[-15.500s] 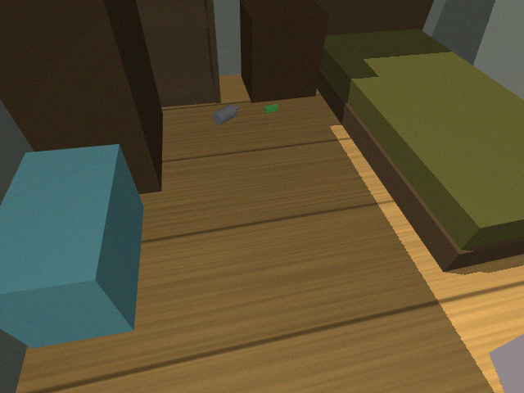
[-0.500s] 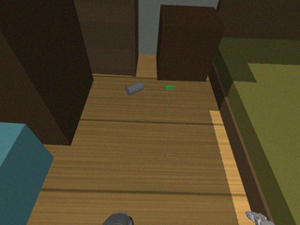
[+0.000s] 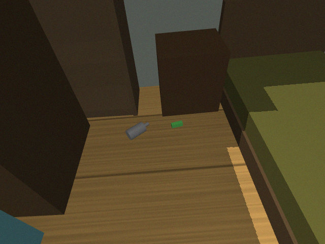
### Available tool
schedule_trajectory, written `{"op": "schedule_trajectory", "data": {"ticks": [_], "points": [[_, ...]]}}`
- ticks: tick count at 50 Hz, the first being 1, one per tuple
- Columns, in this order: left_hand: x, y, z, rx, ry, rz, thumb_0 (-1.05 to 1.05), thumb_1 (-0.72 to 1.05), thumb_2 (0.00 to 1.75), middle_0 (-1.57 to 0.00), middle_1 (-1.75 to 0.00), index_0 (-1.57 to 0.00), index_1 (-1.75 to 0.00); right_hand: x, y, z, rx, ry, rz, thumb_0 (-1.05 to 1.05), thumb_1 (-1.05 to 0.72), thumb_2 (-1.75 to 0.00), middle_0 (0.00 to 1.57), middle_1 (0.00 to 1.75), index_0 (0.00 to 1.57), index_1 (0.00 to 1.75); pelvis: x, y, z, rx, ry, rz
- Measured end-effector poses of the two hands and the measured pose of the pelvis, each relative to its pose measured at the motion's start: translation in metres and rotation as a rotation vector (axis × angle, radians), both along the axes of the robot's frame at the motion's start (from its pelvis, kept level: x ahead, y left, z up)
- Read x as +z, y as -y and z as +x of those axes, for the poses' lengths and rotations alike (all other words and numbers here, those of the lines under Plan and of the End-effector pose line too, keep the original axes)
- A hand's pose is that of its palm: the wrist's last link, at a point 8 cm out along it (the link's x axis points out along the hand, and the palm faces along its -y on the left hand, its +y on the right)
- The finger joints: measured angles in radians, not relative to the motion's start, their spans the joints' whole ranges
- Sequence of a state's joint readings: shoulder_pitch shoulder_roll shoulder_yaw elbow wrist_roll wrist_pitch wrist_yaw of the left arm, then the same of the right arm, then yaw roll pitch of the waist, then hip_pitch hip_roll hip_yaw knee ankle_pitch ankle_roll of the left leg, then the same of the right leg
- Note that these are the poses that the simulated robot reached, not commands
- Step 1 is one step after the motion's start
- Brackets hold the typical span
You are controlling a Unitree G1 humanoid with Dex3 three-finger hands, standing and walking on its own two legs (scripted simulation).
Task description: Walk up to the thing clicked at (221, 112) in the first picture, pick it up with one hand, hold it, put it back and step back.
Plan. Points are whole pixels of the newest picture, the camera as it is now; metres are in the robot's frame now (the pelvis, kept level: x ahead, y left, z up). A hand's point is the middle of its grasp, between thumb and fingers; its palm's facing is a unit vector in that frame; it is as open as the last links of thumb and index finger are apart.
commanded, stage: walk up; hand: left
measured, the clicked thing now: (138, 129) +1.07 +0.28 -0.72
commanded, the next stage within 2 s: none
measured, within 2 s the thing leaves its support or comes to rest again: neither
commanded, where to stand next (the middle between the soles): +0.65 +0.06 m, yaw +0 degrees
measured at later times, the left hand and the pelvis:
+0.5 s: hand (69, 212) +0.25 +0.31 -0.15, palm faces -0.03 -0.94 -0.33, open 7.4 cm; pelvis +0.21 +0.04 +0.01, yaw +1 degrees
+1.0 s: hand (90, 153) +0.44 +0.29 -0.11, palm faces -0.02 -0.91 -0.40, open 7.4 cm; pelvis +0.39 +0.02 +0.01, yaw +0 degrees
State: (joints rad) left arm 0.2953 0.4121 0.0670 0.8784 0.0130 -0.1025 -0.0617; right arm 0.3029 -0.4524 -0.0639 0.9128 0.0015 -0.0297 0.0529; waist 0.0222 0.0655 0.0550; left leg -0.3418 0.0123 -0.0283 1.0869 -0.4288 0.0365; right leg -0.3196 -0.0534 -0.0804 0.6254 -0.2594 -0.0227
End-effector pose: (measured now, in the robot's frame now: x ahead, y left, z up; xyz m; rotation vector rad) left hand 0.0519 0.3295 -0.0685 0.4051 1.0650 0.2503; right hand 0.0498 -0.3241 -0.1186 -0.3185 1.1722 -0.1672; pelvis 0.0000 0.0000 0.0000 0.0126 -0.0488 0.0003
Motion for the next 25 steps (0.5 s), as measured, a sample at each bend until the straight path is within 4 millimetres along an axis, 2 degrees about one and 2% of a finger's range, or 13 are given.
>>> {"op": "schedule_trajectory", "data": {"ticks": [4,8,12,17,20,25], "points": [[0.006,0.008,0.015,0.021,-0.04,-0.016,0.0,0.9,0.89,-0.2,-0.3,-0.21,-0.3,0.01,-0.006,0.05,0.032,0.026,0.024,0.01,-0.91,-0.9,0.2,0.3,0.2,0.3,0.011,0.001,0.033,0.006,-0.007,-0.006],[0.001,0.007,0.033,0.039,-0.073,-0.036,0.0,0.9,0.89,-0.2,-0.3,-0.21,-0.3,0.019,-0.015,0.097,0.069,0.031,0.028,0.01,-0.91,-0.9,0.2,0.3,0.2,0.3,0.014,-0.002,0.067,0.016,-0.014,-0.015],[-0.014,-0.003,0.056,0.061,-0.094,-0.06,0.0,0.9,0.89,-0.2,-0.3,-0.21,-0.3,0.024,-0.027,0.149,0.106,0.038,0.01,0.01,-0.91,-0.9,0.2,0.3,0.2,0.3,0.009,-0.01,0.103,0.031,-0.012,-0.034],[-0.047,-0.026,0.096,0.074,-0.137,-0.083,0.0,0.9,0.89,-0.2,-0.3,-0.21,-0.3,0.026,-0.047,0.218,0.13,0.112,-0.04,0.01,-0.91,-0.9,0.2,0.3,0.2,0.3,-0.009,-0.032,0.153,0.032,-0.004,-0.026],[-0.052,-0.03,0.129,0.057,-0.153,-0.097,0.0,0.9,0.9,-0.2,-0.3,-0.21,-0.3,0.036,-0.055,0.24,0.095,0.167,-0.047,0.01,-0.91,-0.9,0.2,0.3,0.2,0.3,-0.007,-0.04,0.175,0.028,0.006,-0.026],[-0.042,-0.03,0.189,0.01,-0.116,-0.119,0.0,0.9,0.9,-0.2,-0.3,-0.2,-0.3,0.051,-0.059,0.256,0.057,0.154,-0.055,0.01,-0.91,-0.9,0.2,0.3,0.21,0.3,0.007,-0.043,0.213,0.008,0.008,-0.011]]}}
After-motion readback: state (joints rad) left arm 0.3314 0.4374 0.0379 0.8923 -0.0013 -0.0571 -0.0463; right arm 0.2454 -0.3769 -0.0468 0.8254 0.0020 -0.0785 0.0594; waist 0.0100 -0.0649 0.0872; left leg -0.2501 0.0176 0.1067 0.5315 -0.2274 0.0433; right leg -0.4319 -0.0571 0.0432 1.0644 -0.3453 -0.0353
